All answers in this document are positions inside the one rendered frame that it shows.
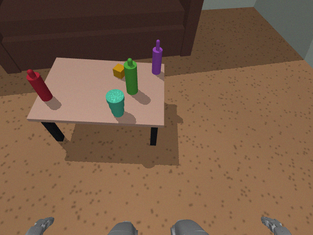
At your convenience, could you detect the coffee table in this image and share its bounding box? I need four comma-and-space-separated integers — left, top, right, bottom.
27, 57, 164, 146

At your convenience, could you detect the left robot hand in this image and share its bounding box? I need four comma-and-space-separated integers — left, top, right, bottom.
25, 217, 54, 235

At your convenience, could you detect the right robot hand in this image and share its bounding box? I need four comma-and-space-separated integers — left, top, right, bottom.
261, 216, 292, 235

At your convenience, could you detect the sofa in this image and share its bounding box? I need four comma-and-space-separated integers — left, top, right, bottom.
0, 0, 204, 74

